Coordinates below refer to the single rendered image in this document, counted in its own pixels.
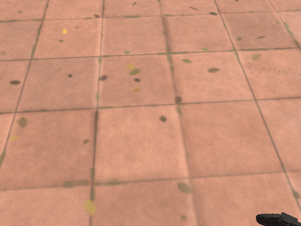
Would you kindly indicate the right robot hand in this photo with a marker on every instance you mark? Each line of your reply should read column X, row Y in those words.
column 282, row 219

